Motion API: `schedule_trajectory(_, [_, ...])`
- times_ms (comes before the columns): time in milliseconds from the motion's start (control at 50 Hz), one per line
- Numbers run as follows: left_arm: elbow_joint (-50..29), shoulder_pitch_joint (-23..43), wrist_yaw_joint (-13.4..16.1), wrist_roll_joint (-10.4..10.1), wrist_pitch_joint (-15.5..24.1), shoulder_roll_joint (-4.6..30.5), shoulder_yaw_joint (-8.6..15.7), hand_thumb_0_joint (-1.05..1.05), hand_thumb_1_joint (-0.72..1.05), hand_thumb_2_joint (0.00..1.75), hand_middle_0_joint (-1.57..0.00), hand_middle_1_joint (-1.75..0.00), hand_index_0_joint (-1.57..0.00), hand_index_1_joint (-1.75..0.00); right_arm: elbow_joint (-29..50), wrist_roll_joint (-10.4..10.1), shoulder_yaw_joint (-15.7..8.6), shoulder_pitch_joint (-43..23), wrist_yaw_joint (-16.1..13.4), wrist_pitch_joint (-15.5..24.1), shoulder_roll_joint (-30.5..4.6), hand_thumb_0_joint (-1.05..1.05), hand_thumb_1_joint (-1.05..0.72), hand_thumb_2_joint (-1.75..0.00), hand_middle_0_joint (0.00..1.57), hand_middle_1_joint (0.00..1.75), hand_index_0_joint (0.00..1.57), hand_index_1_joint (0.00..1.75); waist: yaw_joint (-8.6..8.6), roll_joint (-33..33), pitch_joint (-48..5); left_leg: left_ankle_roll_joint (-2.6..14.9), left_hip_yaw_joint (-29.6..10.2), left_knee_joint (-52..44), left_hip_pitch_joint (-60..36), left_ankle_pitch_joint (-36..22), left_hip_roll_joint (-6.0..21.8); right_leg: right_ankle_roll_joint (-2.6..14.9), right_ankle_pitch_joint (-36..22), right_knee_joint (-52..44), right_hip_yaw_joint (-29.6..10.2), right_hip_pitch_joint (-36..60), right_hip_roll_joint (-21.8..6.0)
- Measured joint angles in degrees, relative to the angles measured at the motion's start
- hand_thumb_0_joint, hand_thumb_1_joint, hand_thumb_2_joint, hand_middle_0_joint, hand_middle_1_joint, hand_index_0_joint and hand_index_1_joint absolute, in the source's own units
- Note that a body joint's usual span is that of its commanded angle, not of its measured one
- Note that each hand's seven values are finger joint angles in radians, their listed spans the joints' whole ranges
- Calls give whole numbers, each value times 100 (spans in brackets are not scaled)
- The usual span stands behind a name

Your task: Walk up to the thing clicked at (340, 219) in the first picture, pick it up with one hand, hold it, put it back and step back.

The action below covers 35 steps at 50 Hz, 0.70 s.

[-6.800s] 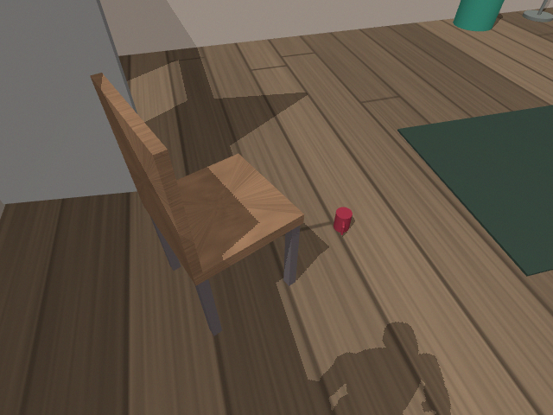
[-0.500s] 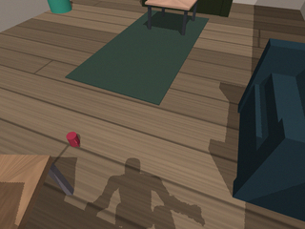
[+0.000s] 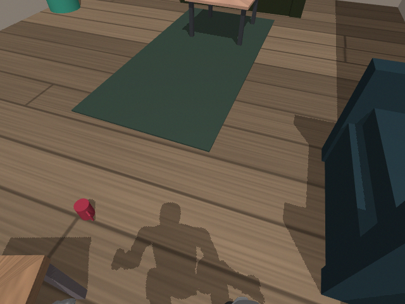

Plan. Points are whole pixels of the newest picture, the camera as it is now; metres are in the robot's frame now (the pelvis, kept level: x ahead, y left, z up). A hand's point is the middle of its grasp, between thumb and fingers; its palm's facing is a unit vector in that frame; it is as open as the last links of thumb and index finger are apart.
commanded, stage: walk up
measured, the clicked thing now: (86, 211) +0.72 +0.58 -0.71
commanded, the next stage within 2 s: none
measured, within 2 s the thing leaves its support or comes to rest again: neither
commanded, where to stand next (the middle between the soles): +0.42 -0.01 m, yaw +3 degrees
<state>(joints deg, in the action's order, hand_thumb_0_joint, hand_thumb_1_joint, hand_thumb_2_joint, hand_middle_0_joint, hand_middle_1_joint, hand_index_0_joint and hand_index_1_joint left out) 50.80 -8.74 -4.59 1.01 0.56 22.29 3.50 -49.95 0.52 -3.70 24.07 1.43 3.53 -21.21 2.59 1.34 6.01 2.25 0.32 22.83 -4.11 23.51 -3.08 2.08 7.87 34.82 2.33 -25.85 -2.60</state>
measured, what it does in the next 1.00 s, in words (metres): walks ahead: right foot, then left foot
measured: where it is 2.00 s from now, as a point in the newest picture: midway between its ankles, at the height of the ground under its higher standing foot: (206, 276)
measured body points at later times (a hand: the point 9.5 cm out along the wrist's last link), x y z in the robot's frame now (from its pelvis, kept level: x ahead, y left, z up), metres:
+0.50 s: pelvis +0.20 -0.01 +0.00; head +0.22 +0.01 +0.45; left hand +0.19 +0.32 -0.12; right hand +0.29 -0.33 -0.10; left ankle +0.30 +0.12 -0.73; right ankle +0.14 -0.11 -0.73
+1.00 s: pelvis +0.34 -0.04 -0.01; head +0.36 -0.07 +0.43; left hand +0.39 +0.28 -0.11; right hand +0.42 -0.36 -0.14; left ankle +0.31 +0.11 -0.71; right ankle +0.42 -0.17 -0.73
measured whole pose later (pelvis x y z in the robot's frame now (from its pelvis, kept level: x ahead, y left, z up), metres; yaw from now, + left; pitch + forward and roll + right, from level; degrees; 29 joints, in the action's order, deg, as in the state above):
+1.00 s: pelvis +0.34 -0.04 -0.01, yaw +2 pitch -3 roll +0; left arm 50.0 -16.8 -1.6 1.1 3.4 22.0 2.6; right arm -47.5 -0.1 -2.8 16.7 0.0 0.2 -24.7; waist -0.7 -3.6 5.1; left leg 1.0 -0.2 50.4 17.1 30.0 4.1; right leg 0.1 14.2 39.5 2.0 -22.2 -2.1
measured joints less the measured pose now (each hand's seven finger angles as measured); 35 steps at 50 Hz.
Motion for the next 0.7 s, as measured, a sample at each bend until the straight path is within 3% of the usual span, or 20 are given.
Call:
schedule_trajectory(60, [-133,84,32,0,104,-140,46,1,90,90,-21,-30,-20,-30,46,-12,-7,61,-48,-54,-84,1,-90,-90,21,30,20,30,5,-288,-25,-41,-84,950,181,585,227,90,29,-109,148,365,277])
schedule_trajectory(80, [-205,117,53,16,164,-179,52,1,90,90,-21,-30,-20,-30,36,-28,-2,1,-66,-90,-75,1,-90,-90,21,30,20,30,1,-370,30,17,-148,1748,483,524,305,106,195,44,237,396,332])
schedule_trajectory(120, [-345,122,89,-23,270,-206,23,1,90,90,-21,-30,-20,-30,49,-45,72,-110,-89,-127,-24,1,-90,-90,21,30,20,30,-77,-300,111,77,-241,3338,1199,510,182,156,472,211,275,531,273])
schedule_trajectory(180, [-402,-51,144,-90,320,-303,-42,1,90,90,-21,-30,-20,-30,73,-61,130,-252,-57,-87,-84,1,-91,-90,21,30,20,30,-219,-271,110,103,-269,4365,2100,148,141,155,525,-141,272,990,215])
schedule_trajectory(240, [-353,-379,159,-91,343,-323,-77,1,90,90,-21,-30,-20,-30,199,-48,91,-375,18,-44,-211,1,-91,-90,21,30,20,30,-314,-342,32,40,-377,4129,2740,-346,346,151,473,-606,251,1392,289])
schedule_trajectory(320, [-292,-755,144,-37,314,-230,-62,1,90,90,-21,-30,-21,-30,289,14,-23,-489,92,-72,-311,1,-91,-90,21,30,20,30,-349,-390,-25,-168,-453,3335,3259,-804,611,175,553,-943,306,1742,390])
schedule_trajectory(380, [-323,-936,116,14,293,-107,-15,1,90,90,-21,-30,-21,-30,244,65,-63,-502,130,-109,-317,1,-91,-90,21,30,20,30,-413,-349,-41,-260,-251,2356,3312,-1041,793,154,726,-1006,393,1906,428])
schedule_trajectory(460, [-396,-1133,81,17,259,74,19,1,90,90,-21,-30,-20,-30,150,95,-62,-551,130,-108,-263,1,-91,-90,20,30,20,30,-556,-230,-38,-230,25,1316,3005,-1324,816,65,1155,-747,464,2015,439])
schedule_trajectory(500, [-397,-1257,81,9,206,160,19,1,90,90,-21,-30,-20,-30,156,106,-45,-577,104,-53,-221,1,-91,-90,20,30,20,30,-589,-124,-90,-161,156,907,2704,-1493,716,1,1493,-421,466,2003,387])
schedule_trajectory(540, [-335,-1296,130,-18,121,240,27,1,90,90,-21,-30,-20,-30,201,150,-24,-702,52,49,-105,1,-91,-90,21,30,20,30,-596,209,-19,-136,344,1026,2581,-1481,503,53,1790,370,313,1797,105])
schedule_trajectory(600, [-221,-1317,190,-37,-9,135,-45,1,90,90,-21,-30,-20,-30,435,102,31,-789,6,148,-76,1,-91,-90,21,30,20,30,-457,148,-27,-81,354,1253,2439,-1111,582,79,2140,2133,-66,1053,321])
schedule_trajectory(640, [-181,-1305,185,-42,-36,149,-88,1,90,90,-21,-30,-20,-30,529,40,81,-775,-31,160,-12,1,-90,-90,21,30,20,30,-384,163,-71,-98,362,1072,2175,-1072,623,71,2025,2745,-255,623,362])
schedule_trajectory(700, [-227,-1231,145,-81,-13,206,-61,1,90,90,-21,-30,-20,-30,583,-8,156,-674,-47,188,26,1,-90,-90,21,30,20,30,-336,242,-131,-145,382,786,1826,-1056,615,6,1624,2710,-448,166,163])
